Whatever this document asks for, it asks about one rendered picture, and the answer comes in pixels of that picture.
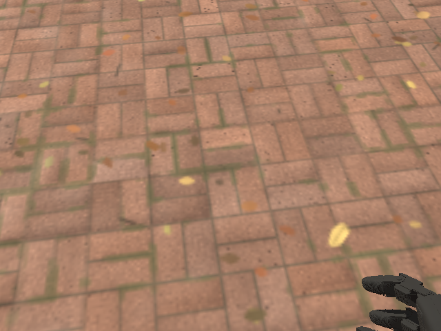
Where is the right robot hand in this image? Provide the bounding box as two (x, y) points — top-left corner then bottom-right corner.
(356, 273), (441, 331)

